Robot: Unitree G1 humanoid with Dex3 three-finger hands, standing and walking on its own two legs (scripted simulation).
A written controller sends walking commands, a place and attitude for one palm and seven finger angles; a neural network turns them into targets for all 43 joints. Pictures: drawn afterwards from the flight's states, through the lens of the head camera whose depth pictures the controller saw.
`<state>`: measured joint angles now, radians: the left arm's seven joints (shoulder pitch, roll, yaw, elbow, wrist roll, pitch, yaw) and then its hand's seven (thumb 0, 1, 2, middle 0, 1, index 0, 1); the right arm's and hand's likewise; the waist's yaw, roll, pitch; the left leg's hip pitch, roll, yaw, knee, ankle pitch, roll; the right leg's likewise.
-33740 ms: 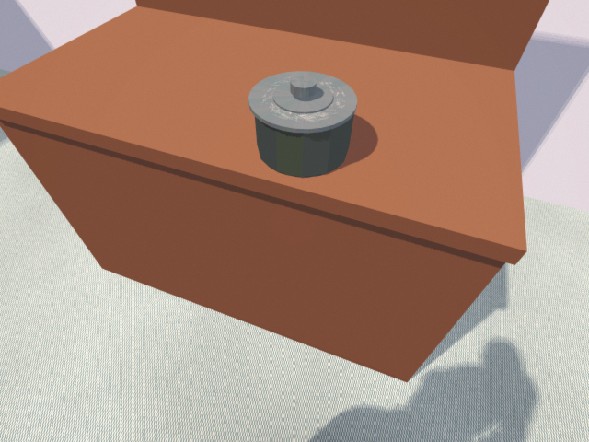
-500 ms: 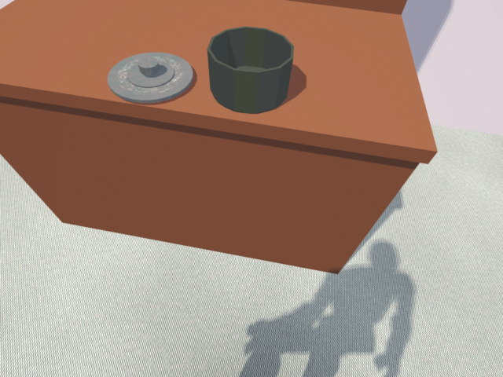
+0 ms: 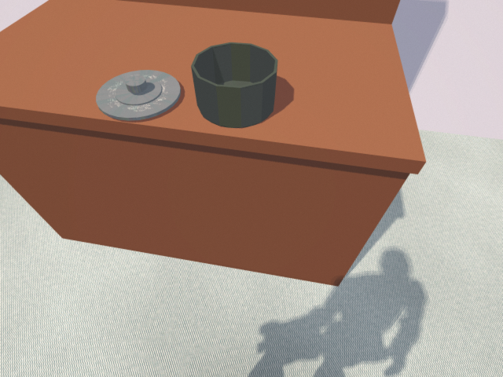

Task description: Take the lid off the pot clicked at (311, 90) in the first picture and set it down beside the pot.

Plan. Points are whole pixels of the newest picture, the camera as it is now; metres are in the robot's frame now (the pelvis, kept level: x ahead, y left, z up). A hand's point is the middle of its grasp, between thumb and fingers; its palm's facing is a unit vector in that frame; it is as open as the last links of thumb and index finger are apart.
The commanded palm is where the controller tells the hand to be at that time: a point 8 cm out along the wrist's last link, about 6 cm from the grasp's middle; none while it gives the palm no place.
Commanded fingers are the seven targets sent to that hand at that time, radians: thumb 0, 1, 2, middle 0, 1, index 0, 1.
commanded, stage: stop stepping back and stand still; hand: left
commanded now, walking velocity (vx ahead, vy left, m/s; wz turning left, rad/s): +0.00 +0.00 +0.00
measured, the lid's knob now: (136, 84) +0.72 +0.31 +0.05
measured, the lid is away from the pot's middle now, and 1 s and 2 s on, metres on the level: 0.24 0.24 0.24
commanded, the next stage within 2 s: let the arm hang, fingers relaxed in 0.02 s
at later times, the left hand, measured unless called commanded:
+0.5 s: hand out of the picture +0.01 +0.18 -0.17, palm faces +0.03 -0.98 -0.20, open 7.3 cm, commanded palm none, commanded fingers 0.00 0.90 0.90 -0.20 -0.30 -0.20 -0.30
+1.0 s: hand out of the picture -0.01 +0.19 -0.17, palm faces +0.04 -0.98 -0.20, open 7.3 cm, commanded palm none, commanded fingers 0.00 0.90 0.90 -0.20 -0.30 -0.20 -0.30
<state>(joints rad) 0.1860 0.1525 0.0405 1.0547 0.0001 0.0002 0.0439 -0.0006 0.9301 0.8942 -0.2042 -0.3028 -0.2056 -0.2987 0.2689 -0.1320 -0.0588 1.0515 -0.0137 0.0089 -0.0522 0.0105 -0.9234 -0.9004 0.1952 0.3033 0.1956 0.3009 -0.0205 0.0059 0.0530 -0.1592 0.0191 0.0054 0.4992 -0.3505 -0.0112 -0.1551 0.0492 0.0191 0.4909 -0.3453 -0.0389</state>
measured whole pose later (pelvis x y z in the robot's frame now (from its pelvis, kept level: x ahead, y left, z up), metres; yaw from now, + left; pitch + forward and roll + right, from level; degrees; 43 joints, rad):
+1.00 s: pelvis -0.02 +0.02 +0.01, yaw +0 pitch +0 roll +0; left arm 0.25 0.15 0.03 1.12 0.00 0.00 0.04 0.01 0.92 0.89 -0.20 -0.30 -0.20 -0.30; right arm 0.30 -0.11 -0.04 1.11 -0.01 0.00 -0.05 0.01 -0.92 -0.90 0.20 0.30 0.20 0.30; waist -0.01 0.00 0.05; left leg -0.15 -0.01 0.02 0.44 -0.29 0.01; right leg -0.15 0.02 0.03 0.44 -0.29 -0.01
